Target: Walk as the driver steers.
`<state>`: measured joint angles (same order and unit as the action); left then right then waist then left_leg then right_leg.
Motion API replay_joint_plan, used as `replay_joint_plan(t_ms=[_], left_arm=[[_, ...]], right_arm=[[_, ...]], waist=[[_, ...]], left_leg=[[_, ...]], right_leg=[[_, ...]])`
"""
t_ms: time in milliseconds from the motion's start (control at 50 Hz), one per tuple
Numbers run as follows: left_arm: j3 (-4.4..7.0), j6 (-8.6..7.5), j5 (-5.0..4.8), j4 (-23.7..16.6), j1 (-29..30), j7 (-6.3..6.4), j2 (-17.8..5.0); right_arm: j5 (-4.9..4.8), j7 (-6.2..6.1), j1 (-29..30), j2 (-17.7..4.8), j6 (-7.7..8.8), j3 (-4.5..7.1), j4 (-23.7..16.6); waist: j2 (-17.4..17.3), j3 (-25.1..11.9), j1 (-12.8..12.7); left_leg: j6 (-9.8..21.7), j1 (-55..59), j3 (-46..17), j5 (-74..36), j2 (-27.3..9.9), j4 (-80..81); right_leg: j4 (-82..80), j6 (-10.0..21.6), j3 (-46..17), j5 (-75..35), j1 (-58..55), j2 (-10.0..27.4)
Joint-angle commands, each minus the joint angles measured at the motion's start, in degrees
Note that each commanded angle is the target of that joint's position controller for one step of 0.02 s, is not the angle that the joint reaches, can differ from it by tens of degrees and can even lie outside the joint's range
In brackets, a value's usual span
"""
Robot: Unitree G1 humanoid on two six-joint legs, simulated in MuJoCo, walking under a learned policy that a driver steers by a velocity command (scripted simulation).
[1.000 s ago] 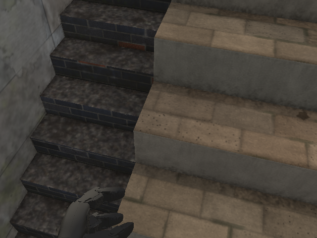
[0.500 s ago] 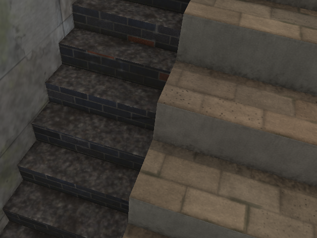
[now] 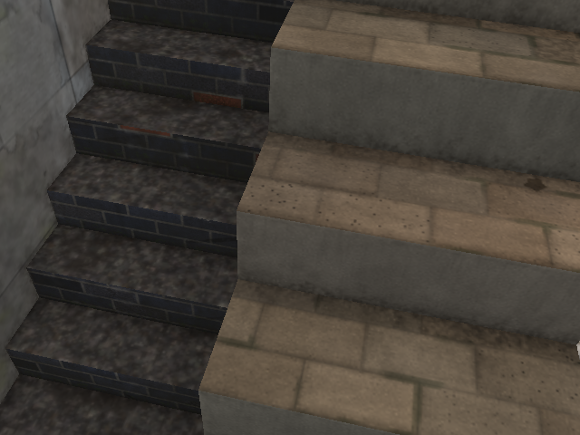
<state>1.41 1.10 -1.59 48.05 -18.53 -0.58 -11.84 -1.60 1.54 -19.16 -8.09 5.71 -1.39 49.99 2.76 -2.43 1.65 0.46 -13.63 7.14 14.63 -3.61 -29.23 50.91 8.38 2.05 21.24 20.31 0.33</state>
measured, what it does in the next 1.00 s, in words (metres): climbs: left foot, then right foot 0.19 m higher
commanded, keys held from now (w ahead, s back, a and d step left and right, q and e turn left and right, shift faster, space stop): w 1.00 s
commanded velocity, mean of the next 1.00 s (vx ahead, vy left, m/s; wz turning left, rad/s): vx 0.44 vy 0.07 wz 0.00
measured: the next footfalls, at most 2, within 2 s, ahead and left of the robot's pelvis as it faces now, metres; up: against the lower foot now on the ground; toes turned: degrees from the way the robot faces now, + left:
left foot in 0.40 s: +0.11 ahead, +0.09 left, +0.00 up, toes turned +6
right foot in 0.90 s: +0.30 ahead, -0.14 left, +0.19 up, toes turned -10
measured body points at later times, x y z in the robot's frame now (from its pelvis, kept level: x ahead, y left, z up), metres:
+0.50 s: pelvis +0.12 -0.04 +0.02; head +0.19 -0.01 +0.46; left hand +0.01 +0.17 -0.13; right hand +0.41 -0.19 -0.03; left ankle +0.10 +0.07 -0.59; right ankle +0.02 -0.13 -0.73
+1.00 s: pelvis +0.23 -0.06 +0.15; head +0.26 -0.07 +0.60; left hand +0.44 +0.09 +0.04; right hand +0.24 -0.37 +0.03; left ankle +0.14 +0.09 -0.42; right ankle +0.25 -0.14 -0.55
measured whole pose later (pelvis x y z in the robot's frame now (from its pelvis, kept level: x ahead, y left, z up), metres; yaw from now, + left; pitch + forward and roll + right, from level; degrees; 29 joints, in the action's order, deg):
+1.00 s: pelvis +0.23 -0.06 +0.15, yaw -3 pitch +1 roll +0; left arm -3.7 0.4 1.1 48.2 1.9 -0.4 -5.0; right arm 0.2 -1.0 -17.2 -20.1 3.6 3.3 50.4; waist -1.0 2.7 3.3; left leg 1.8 -31.1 -5.3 3.5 2.2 -86.6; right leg 48.5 3.6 7.8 21.3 26.9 0.3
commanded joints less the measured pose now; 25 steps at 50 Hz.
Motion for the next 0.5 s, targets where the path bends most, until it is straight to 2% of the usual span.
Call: replay_joint_plan(t_ms=[20, 40, 60, 80, 100, 120, 140, 160, 180, 200, 220, 240, 260, 300, 320, 340, 360, 380, 400, 420, 440, 460, 480, 500], left_arm=[[-1.16, -1.87, 0.26, -6.1, -1.5, -1.16, 1.7], [-1.79, -2.14, 0.81, -5.9, -3.1, -1.08, 2.6], [-2.01, -2.63, 0.79, -3.3, -6.8, -1.38, 2.2], [-1.87, -2.96, 0.85, -1.6, -7.5, -1.31, 0.9], [-2.15, -3.19, 1.05, -0.2, -9.3, -1.07, 0.4], [-2.37, -2.98, 0.32, 1.3, -12.8, -0.44, -0.1], [0.04, -2.79, -2.17, 1.3, -12.6, 0.3, -9.6], [1.9, -2.76, -1.44, 3.4, -12.7, 0.38, -13.6], [0.84, -2.78, -0.08, 2.8, -6.3, 0.9, -9.3], [0.05, -2.99, 1.32, 3.4, -4.9, 1.47, -5.9], [-0.41, -3.33, 1.69, 5.7, -6.7, 1.19, -2.9], [-0.15, -3.65, 1.72, 7.7, -8.4, 0.93, -3.1], [-0.08, -3.67, 2.25, 8.7, -8.0, 0.62, -2.6], [-0.21, -4.3, 1.75, 10.3, -8.9, 0.24, -2.6], [-0.33, -4.26, 1.51, 11.5, -9.5, 0.11, -2.5], [-0.68, -4.5, 1.4, 11.9, -10.2, 0.28, -1.9], [-1.02, -4.64, 1.31, 11.6, -8.1, 0.52, -2.7], [-1.09, -4.87, 1.16, 11.3, -8.2, 0.51, -3.0], [-0.86, -5.24, 0.72, 11.2, -9.1, 0.53, -4.2], [-0.95, -5.05, -0.5, 11.0, -12.1, -0.14, -4.9], [-0.31, -4.3, -1.26, 11.9, -16.9, -0.07, -5.8], [0.12, -3.13, -1.76, 11.8, -19.0, 0.21, -7.5], [0.54, -1.8, -1.52, 9.7, -16.5, 0.58, -9.7], [1.65, -1.79, -0.36, 8.9, -17.8, 1.14, -14.3]], right_arm=[[1.73, -2.69, 5.7, -8.8, -0.83, 1.65, -3.0], [1.17, -3.31, 9.2, -8.4, -0.98, 1.55, -3.1], [0.26, -3.21, 10.1, -8.7, -0.89, 1.81, -3.0], [-1.87, -3.09, 8.8, -8.3, -1.26, 1.63, -3.6], [-2.6, -2.64, 10.6, -7.5, -1.35, 1.35, -5.6], [-2.57, -1.94, 16.1, -4.7, -0.88, 0.62, -9.1], [-3.22, -1.35, 15.1, -5.5, -0.95, 1.25, -9.8], [-1.26, -0.81, 10.3, -7.0, -1.23, 1.81, -8.6], [-0.19, -0.03, 13.8, -6.3, -0.95, 1.49, -11.6], [0.21, 0.35, 16.0, -4.1, -0.52, 0.99, -12.9], [-0.12, 0.53, 13.8, -4.5, -0.57, 1.51, -12.6], [-0.37, 0.83, 11.7, -4.6, -0.5, 1.81, -12.4], [-0.41, 0.79, 10.9, -4.9, -0.3, 1.92, -12.3], [-0.69, 0.7, 12.6, -3.8, -0.09, 1.57, -14.0], [-1.17, 0.46, 14.8, -3.4, -0.55, 1.45, -15.4], [-1.38, -0.25, 17.0, -3.5, -0.63, 1.44, -17.0], [-1.17, -0.52, 20.6, -3.6, -0.42, 1.03, -20.6], [-1.27, -0.44, 23.9, -4.1, -0.48, 0.67, -22.7], [-1.1, -0.43, 25.9, -4.2, -0.62, 0.48, -24.5], [-1.51, -0.17, 30.6, -5.4, -0.93, 0.05, -26.3], [-1.26, 0.05, 33.2, -5.1, -0.45, -0.49, -26.2], [-1.19, 0.85, 31.2, -4.6, 0.47, -1.24, -25.5], [-2.31, 1.72, 23.1, -4.2, 0.95, -1.69, -23.3], [-3.64, 2.02, 17.7, -7.0, -0.19, -0.2, -21.7]], waist=[[-10.6, 6.2, -7.1], [-11.7, 9.3, -10.1], [-8.9, 10.9, -11.1], [-6.3, 11.9, -10.3], [-2.1, 9.6, -10.2], [3.1, 6.6, -11.3], [15.8, 3.6, -10.4], [15.9, 0.5, -9.2], [9.1, 5.9, -7.1], [6.7, 8.4, -5.0], [3.0, 6.2, -3.4], [2.0, 5.2, -2.1], [1.5, 5.2, -1.5], [1.5, 6.0, -0.9], [0.6, 6.6, -0.9], [2.1, 5.7, -1.6], [1.5, 8.8, 0.4], [-1.2, 8.5, -0.6], [-2.5, 7.3, -1.1], [-4.5, 8.2, -2.8], [-7.2, 7.1, -5.6], [-9.0, 2.7, -4.7], [-8.9, -6.0, -0.5], [-4.9, -13.1, 0.4]], left_leg=[[5.2, -11.4, -13.6, 9.7, -14.0, 21.7], [3.3, -18.0, -8.0, 4.8, -10.9, 20.3], [3.7, -19.9, -3.4, 7.9, -7.7, 15.6], [4.5, -19.3, -1.8, 11.6, -5.6, 9.5], [5.0, -20.5, -2.7, 11.5, -5.5, 4.4], [4.3, -25.8, -1.0, 6.3, -4.2, -7.6], [-0.5, -34.1, 7.6, 7.7, 3.7, -27.7], [-2.1, -33.5, -0.1, 9.6, 2.5, -41.1], [-2.2, -39.2, -4.8, 5.8, 0.3, -45.9], [-1.9, -41.2, -7.2, 4.6, -0.9, -49.2], [-1.1, -40.1, -6.9, 4.3, -1.3, -53.5], [-0.1, -41.1, -6.6, 5.3, -1.2, -56.4], [1.1, -41.8, -7.6, 3.4, -0.7, -60.3], [2.7, -48.0, -8.8, 1.7, 0.6, -70.8], [3.3, -53.3, -10.0, 2.5, 0.7, -75.4], [3.6, -57.9, -9.1, 3.4, 0.8, -82.3], [4.1, -60.6, -10.5, 5.1, -0.5, -78.4], [4.5, -60.5, -8.5, 5.3, -0.7, -75.2], [4.4, -59.2, -6.7, 4.8, -1.5, -71.5], [3.6, -56.8, -2.7, 5.6, -1.5, -60.7], [3.5, -54.7, 1.7, 6.9, -0.1, -53.5], [3.7, -43.9, 7.0, 8.4, 1.3, -38.4], [4.2, -18.0, 11.0, 4.7, 5.0, -18.5], [1.4, -3.8, 8.3, 5.9, 8.5, -4.8]], right_leg=[[7.1, 1.5, -2.1, 6.3, -2.2, 1.7], [-4.5, 2.6, -3.2, 7.2, -9.4, 1.7], [-14.2, 2.0, -0.2, 2.1, -13.8, -1.0], [-22.3, 0.8, 2.8, 1.1, -13.9, -3.3], [-26.2, -0.1, 1.9, -1.0, -18.3, -2.0], [-28.7, 0.5, -6.7, -1.2, -23.9, 3.9], [-38.3, 2.4, -25.9, 3.0, -28.1, 14.9], [-41.6, 4.4, -36.1, 15.3, -23.5, 18.2], [-40.0, 5.2, -33.3, 12.8, -18.4, 17.9], [-39.0, 6.1, -27.4, 1.2, -15.8, 17.0], [-38.7, 5.8, -24.0, -9.1, -18.5, 16.0], [-38.1, 5.9, -20.4, -15.2, -20.7, 15.2], [-37.7, 5.6, -18.1, -18.6, -20.1, 14.4], [-38.1, 5.6, -16.1, -23.6, -21.8, 14.5], [-37.9, 5.3, -14.8, -25.4, -23.4, 14.7], [-38.0, 6.0, -14.4, -32.7, -26.3, 14.6], [-38.0, 5.0, -11.2, -32.9, -23.4, 14.0], [-38.5, 4.6, -9.4, -32.5, -22.4, 12.8], [-39.6, 4.8, -8.8, -32.2, -22.6, 12.7], [-42.0, 5.2, -6.0, -29.4, -21.1, 10.0], [-40.0, 5.3, -5.2, -37.9, -27.7, 7.4], [-33.8, 4.1, -2.2, -53.4, -31.5, 4.0], [-26.0, 0.7, 1.7, -69.0, -26.6, 0.3], [-18.6, -1.4, -3.2, -72.8, -30.1, 2.1]])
